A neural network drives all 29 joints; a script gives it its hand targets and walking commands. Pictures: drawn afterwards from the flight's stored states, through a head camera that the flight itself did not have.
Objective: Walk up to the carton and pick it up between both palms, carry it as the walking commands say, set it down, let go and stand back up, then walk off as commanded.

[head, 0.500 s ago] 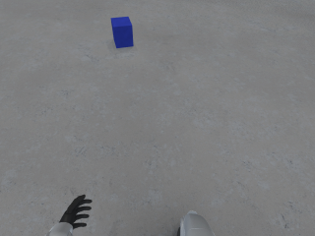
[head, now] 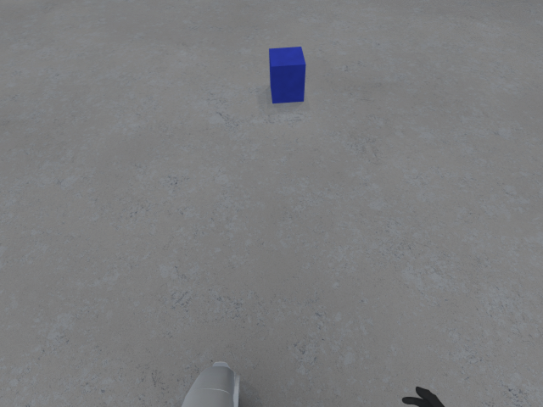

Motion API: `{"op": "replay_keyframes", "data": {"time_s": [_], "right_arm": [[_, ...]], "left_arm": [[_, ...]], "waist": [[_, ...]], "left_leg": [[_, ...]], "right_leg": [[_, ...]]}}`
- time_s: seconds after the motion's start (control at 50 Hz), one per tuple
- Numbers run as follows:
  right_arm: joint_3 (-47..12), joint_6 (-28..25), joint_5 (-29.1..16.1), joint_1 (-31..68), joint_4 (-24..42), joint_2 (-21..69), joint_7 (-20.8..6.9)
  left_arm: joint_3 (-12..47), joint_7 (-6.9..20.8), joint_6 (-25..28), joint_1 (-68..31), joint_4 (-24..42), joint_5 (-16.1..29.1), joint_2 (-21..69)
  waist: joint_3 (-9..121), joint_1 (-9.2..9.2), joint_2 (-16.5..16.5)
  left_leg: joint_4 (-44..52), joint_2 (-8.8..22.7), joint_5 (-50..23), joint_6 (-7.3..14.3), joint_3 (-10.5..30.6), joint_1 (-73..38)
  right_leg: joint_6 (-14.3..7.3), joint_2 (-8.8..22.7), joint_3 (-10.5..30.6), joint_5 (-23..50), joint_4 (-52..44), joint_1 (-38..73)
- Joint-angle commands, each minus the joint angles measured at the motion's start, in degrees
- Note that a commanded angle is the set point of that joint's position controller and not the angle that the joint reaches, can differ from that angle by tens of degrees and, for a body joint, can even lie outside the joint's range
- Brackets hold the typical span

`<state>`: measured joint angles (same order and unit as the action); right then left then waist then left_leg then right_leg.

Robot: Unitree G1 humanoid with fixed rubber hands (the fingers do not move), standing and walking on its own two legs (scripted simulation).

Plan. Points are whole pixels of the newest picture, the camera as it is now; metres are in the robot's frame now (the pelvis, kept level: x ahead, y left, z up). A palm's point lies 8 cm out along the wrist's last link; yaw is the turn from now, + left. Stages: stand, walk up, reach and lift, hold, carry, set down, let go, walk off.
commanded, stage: walk up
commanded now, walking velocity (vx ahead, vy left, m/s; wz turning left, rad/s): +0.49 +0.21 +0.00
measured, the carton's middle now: (286, 75) +1.96 +0.15 -0.66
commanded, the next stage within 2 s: none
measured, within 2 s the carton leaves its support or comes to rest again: neither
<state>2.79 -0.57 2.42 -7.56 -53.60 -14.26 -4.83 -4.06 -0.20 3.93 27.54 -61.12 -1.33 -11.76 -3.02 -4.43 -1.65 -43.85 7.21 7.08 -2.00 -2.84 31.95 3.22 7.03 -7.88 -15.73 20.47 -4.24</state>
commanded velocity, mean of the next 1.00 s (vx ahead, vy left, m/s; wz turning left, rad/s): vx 0.50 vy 0.07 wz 0.02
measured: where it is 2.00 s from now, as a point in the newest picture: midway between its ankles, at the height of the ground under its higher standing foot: (273, 213)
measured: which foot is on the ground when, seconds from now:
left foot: up 0.00-0.10, down 0.12-0.66, up 0.68-1.00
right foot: down 0.00-0.12, up 0.14-0.64, down 0.66-1.00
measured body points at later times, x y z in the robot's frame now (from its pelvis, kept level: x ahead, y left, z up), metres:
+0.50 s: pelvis +0.24 +0.07 +0.01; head +0.25 +0.10 +0.45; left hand +0.39 +0.31 -0.14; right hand +0.14 -0.16 -0.13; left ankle +0.17 +0.18 -0.75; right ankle +0.36 -0.09 -0.68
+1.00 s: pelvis +0.48 +0.04 +0.00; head +0.50 +0.01 +0.45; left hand +0.38 +0.29 -0.12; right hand +0.59 -0.19 -0.15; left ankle +0.58 +0.23 -0.67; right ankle +0.43 -0.07 -0.75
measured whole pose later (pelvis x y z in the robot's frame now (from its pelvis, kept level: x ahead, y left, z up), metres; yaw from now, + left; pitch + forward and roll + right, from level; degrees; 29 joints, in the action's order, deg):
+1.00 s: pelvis +0.48 +0.04 +0.00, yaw +0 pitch +0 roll +2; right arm 3.0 -0.1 2.0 -8.9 -55.6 -13.7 -3.7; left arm -3.5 -0.1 4.4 27.8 -61.4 -1.2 -10.4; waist -2.3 -4.2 -2.2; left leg -50.4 7.7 3.9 -2.3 -2.7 34.4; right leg 0.9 5.3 -7.6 -14.1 18.7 -4.4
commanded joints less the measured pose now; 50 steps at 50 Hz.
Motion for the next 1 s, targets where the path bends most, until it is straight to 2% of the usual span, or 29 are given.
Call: {"op": "replay_keyframes", "data": {"time_s": [0.0,0.06,0.08,0.1,0.12,0.14,0.16,0.18,0.2,0.24,0.28,0.34,0.44,0.5,0.52,0.56,0.58,0.6,0.62,0.64,0.66,0.68,0.7,0.72,0.74,0.78,0.82,0.86,0.98], "right_arm": [[-0.61,-0.38,-0.52,4.85,4.13,0.30,-0.72],[0.31,-0.78,-0.52,2.86,3.70,-2.30,0.10],[0.96,-1.36,-0.54,-2.01,1.86,-3.79,0.79],[2.02,-2.55,-0.14,-10.89,-1.51,-6.24,1.90],[3.11,-3.59,0.42,-22.11,-3.63,-10.91,3.22],[4.35,-3.18,-0.97,-27.14,-5.29,-17.71,4.03],[4.09,-2.99,-1.35,-20.98,-4.24,-16.20,4.36],[2.72,-3.58,-0.71,-14.99,-2.43,-10.85,4.39],[1.85,-4.28,-0.21,-10.08,-1.41,-7.33,4.00],[0.97,-5.26,-0.46,-8.86,-1.62,-4.70,3.93],[0.39,-5.93,-1.16,-12.38,-3.92,-3.31,4.14],[-0.06,-6.10,-1.37,-15.48,-5.40,-2.97,4.60],[-0.14,-5.94,-1.53,-19.27,-5.49,-3.41,5.22],[-0.32,-5.48,-1.73,-20.61,-6.44,-2.49,5.54],[-0.19,-5.29,-1.59,-21.52,-6.74,-2.99,5.45],[0.19,-4.91,-1.35,-23.31,-7.38,-4.07,5.32],[0.33,-4.62,-1.31,-23.79,-7.80,-4.57,5.37],[0.48,-4.31,-1.31,-23.60,-8.11,-5.09,5.42],[0.54,-3.97,-1.40,-22.90,-8.41,-5.22,5.39],[0.46,-3.88,-1.67,-22.26,-8.24,-4.64,5.48],[0.43,-3.87,-2.18,-22.80,-6.22,-2.13,5.52],[0.79,-3.88,-2.38,-26.72,-5.38,0.08,4.97],[1.49,-3.22,-1.29,-23.87,-5.50,-2.08,4.74],[1.34,-3.11,-1.07,-20.85,-5.11,-0.15,4.36],[0.84,-3.13,-1.02,-18.39,-5.14,1.73,4.12],[1.12,-2.02,-0.54,-17.55,-5.04,1.46,3.31],[1.04,-0.90,-0.53,-16.34,-4.75,1.57,2.56],[0.73,0.01,-0.43,-12.98,-3.67,1.61,2.03],[-0.52,0.10,-0.69,1.94,1.48,1.05,0.37]], "left_arm": [[-2.32,-0.50,0.55,-0.76,2.44,0.01,-10.91],[-3.08,-0.46,0.09,-2.41,2.65,-0.36,-12.20],[-2.90,-0.10,0.01,-3.25,3.06,-0.52,-11.36],[-1.91,0.42,-0.02,-2.79,3.24,-0.85,-8.24],[-0.63,0.79,-0.14,-1.77,4.76,-1.80,-2.76],[-0.86,0.72,-0.04,-1.36,7.79,-0.60,-1.11],[-1.85,0.61,-0.34,-3.98,7.33,-0.76,-4.42],[-1.51,0.71,-0.01,-6.07,6.77,-0.24,-4.66],[-0.99,0.75,0.18,-5.83,5.67,0.32,-3.44],[-1.42,0.95,-1.06,-3.20,3.79,-0.02,-3.06],[-1.68,1.44,-2.75,-5.04,4.34,-0.14,-3.13],[-1.65,2.46,-4.50,-11.74,6.39,-0.28,-2.96],[-0.92,3.68,-4.02,-23.74,10.40,-0.07,-2.65],[-0.16,3.75,-2.84,-29.18,12.97,0.54,-1.83],[-0.15,3.59,-2.70,-29.77,13.12,0.51,-2.08],[-0.06,3.04,-2.37,-30.76,13.75,0.04,-2.50],[-0.04,2.70,-1.99,-30.07,13.79,-0.29,-2.63],[-0.24,2.32,-1.45,-27.24,13.17,-0.62,-3.07],[-0.80,1.80,-0.71,-20.52,11.06,-0.78,-3.84],[-1.84,1.03,0.17,-10.38,8.15,-1.02,-6.47],[-3.53,0.13,0.63,1.24,6.32,-1.38,-13.92],[-4.56,-0.18,-0.22,4.55,4.54,-0.06,-21.45],[-4.19,-0.26,-0.71,-1.30,4.81,0.54,-18.93],[-2.66,-0.16,-0.35,-6.97,5.76,0.37,-13.06],[-1.92,0.07,-0.06,-9.84,5.84,0.24,-9.16],[-0.94,0.32,0.42,-10.53,5.26,0.29,-4.65],[-0.60,0.35,1.00,-7.03,4.04,0.41,-4.80],[-0.55,0.32,1.31,-4.27,3.24,0.26,-5.80],[-0.74,-0.29,1.11,0.78,2.16,0.19,-7.03]], "waist": [[-4.44,1.37,12.16],[-3.88,2.99,12.37],[-1.19,5.25,9.93],[5.00,8.85,4.92],[13.06,12.79,-8.86],[17.79,13.50,-22.12],[13.39,11.31,-13.62],[7.47,9.71,-6.56],[4.97,7.41,-2.22],[4.60,4.83,-2.44],[3.59,4.20,-5.92],[0.15,4.93,-7.96],[-3.98,6.97,-5.83],[-4.34,7.54,-9.65],[-4.46,8.07,-9.84],[-5.53,8.63,-7.64],[-5.47,8.14,-6.65],[-3.99,6.58,-5.86],[-0.13,3.27,-3.40],[6.05,-1.18,-0.72],[14.05,-5.35,10.61],[18.78,-2.48,16.78],[11.50,0.21,8.26],[5.06,1.84,5.78],[2.47,2.55,6.44],[1.33,3.97,11.53],[0.95,4.25,11.64],[-0.01,4.34,11.00],[-4.64,1.16,10.83]], "left_leg": [[8.63,-0.84,-1.68,-0.07,-3.71,-7.72],[12.12,-1.46,2.64,1.19,-3.84,-13.75],[14.62,-2.41,3.11,1.78,-4.48,-21.41],[16.11,-3.66,5.88,2.78,-4.70,-34.03],[19.48,11.12,18.20,4.68,11.91,-45.99],[33.75,21.88,27.51,10.05,37.02,-48.80],[34.94,19.92,25.07,10.79,36.58,-43.51],[31.48,17.56,15.48,9.96,29.53,-38.06],[30.38,14.49,3.46,8.91,22.79,-32.79],[29.49,12.04,-10.68,7.16,15.17,-27.35],[29.92,11.08,-15.15,6.32,11.69,-27.17],[33.08,10.18,-10.32,5.98,8.35,-26.39],[37.12,9.80,-3.21,6.87,5.83,-27.25],[37.99,5.72,1.05,7.52,0.59,-25.31],[37.55,5.60,0.70,8.13,0.36,-25.36],[35.30,7.49,-4.24,8.91,1.55,-27.57],[33.30,8.23,-7.71,8.85,2.10,-29.10],[29.33,8.34,-12.91,8.40,2.05,-30.14],[20.22,6.50,-19.54,7.53,-0.11,-29.74],[7.90,3.53,-18.34,5.97,-2.60,-23.18],[-12.58,-0.75,3.89,3.07,-5.58,-10.66],[-23.64,-6.85,25.98,1.90,2.36,-0.35],[-28.84,-3.20,20.46,1.89,7.11,2.04],[-28.99,-0.83,14.00,2.01,6.11,2.73],[-26.56,0.97,9.11,2.11,5.83,1.30],[-23.85,1.35,4.68,2.17,4.64,-1.98],[-22.16,0.19,2.90,1.68,3.34,-1.45],[-19.21,0.27,1.09,0.93,2.57,1.04],[0.53,1.04,-5.31,-0.92,-1.66,2.87]], "right_leg": [[-6.26,11.12,5.66,9.53,-11.64,-8.58],[-6.22,12.72,4.96,7.56,-8.89,-8.16],[-5.65,10.88,2.49,10.01,-2.03,-9.31],[-4.39,5.95,-1.32,10.73,11.88,-12.41],[-2.62,2.33,-2.95,-11.85,32.03,-22.20],[-2.46,-4.63,1.81,-20.72,47.04,-35.12],[-2.97,-0.87,7.27,-14.78,53.72,-37.76],[-3.58,1.59,7.29,-7.87,54.20,-38.49],[-3.69,2.99,7.46,-2.86,51.91,-34.92],[-2.86,3.34,7.60,-0.59,48.57,-28.61],[-1.92,2.31,7.25,0.86,45.94,-28.41],[-0.68,1.75,6.28,6.11,41.25,-31.95],[0.75,1.37,4.52,13.55,28.06,-35.30],[-0.25,-0.83,0.92,13.15,17.55,-27.14],[-0.75,-1.61,-0.06,11.73,16.48,-24.86],[-1.67,-2.31,-0.69,8.62,14.20,-23.78],[-2.25,-2.67,-0.71,6.35,12.87,-22.91],[-2.93,-3.47,-0.81,4.14,11.21,-19.48],[-3.63,-5.13,-2.00,4.58,7.79,-10.94],[-4.90,-3.09,0.12,4.48,8.35,3.19],[-7.41,14.90,21.52,-3.17,3.87,16.22],[-10.46,27.01,50.06,0.16,-8.49,19.91],[-10.19,24.58,44.68,2.10,-7.77,12.55],[-9.11,21.01,34.18,5.78,-5.44,5.15],[-7.84,16.77,25.48,9.96,-5.40,-0.18],[-5.51,11.26,15.47,12.99,-7.03,-5.22],[-5.37,10.23,11.77,21.50,-6.49,-5.15],[-5.80,10.21,9.44,25.21,-6.84,-5.21],[-7.51,10.25,7.19,12.48,-12.29,-4.54]]}}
